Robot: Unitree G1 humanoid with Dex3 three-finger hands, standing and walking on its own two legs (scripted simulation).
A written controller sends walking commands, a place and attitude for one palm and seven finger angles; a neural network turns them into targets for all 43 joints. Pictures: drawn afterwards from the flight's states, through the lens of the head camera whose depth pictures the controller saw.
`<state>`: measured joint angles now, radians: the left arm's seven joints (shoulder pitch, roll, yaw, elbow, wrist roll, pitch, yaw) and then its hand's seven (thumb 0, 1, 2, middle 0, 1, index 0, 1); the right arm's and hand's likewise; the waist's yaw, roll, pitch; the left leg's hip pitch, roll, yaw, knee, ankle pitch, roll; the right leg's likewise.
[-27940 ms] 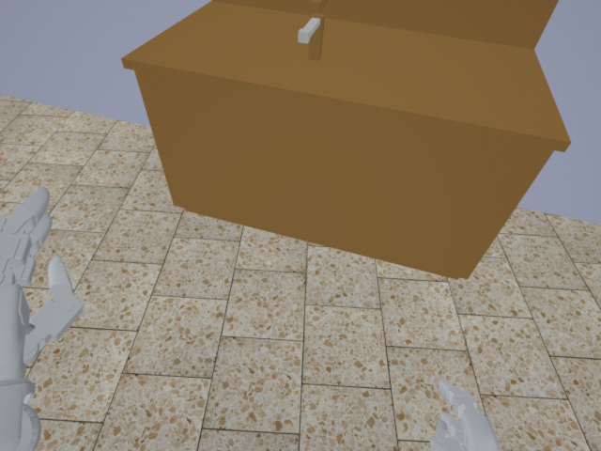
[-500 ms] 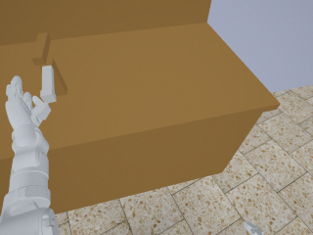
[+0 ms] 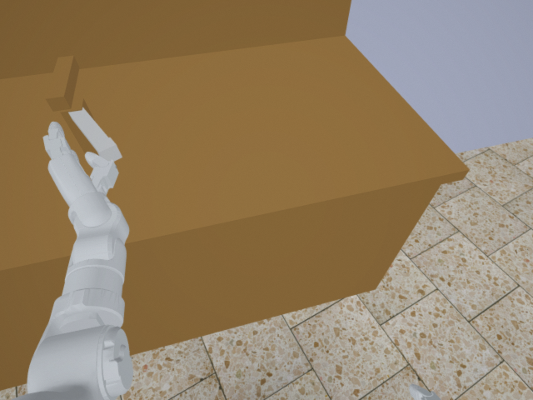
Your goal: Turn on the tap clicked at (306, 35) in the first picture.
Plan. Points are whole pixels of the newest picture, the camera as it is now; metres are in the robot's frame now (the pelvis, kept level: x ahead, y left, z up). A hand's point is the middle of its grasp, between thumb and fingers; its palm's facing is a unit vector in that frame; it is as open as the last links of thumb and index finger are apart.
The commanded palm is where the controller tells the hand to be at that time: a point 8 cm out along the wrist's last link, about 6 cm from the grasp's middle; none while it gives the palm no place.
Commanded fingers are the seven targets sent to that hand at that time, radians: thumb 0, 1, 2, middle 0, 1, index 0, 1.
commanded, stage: push the lever round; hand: left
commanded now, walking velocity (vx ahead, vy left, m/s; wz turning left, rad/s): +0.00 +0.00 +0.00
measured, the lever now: (108, 151) +0.47 +0.28 +0.12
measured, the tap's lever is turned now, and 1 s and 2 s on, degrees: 26 53 73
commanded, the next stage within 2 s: lift the hand up off the lever in 1.62 s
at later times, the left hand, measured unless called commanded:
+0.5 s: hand (136, 153) +0.46 +0.22 +0.12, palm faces +0.74 -0.68 -0.05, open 7.7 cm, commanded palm +0.41 +0.25 +0.12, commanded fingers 0.00 0.90 0.90 -0.15 -0.15 -0.15 -0.15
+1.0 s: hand (155, 140) +0.49 +0.20 +0.12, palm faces +0.78 -0.62 -0.08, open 7.6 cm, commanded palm +0.44 +0.22 +0.12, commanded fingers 0.00 0.90 0.90 -0.15 -0.15 -0.15 -0.15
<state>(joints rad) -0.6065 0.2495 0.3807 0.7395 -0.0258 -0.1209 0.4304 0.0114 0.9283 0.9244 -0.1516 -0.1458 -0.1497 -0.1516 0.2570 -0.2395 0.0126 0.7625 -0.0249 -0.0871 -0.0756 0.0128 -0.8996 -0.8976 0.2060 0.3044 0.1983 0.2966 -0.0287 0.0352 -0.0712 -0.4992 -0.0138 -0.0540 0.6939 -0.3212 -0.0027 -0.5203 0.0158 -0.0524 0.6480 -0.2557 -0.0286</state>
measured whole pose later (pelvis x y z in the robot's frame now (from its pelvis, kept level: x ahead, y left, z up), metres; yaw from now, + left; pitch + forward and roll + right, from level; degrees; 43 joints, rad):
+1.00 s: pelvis +0.00 +0.00 -0.01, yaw -1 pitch +12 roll -1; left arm -0.92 0.19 0.46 1.04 0.13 -0.11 0.82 0.00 0.94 0.92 -0.15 -0.15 -0.15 -0.15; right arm 0.30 -0.22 -0.03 0.80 -0.10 -0.02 0.00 0.01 -0.90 -0.90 0.20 0.30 0.20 0.30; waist -0.09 0.03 -0.12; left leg -0.61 -0.01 -0.04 0.75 -0.34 -0.01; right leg -0.64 0.02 -0.04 0.71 -0.28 -0.03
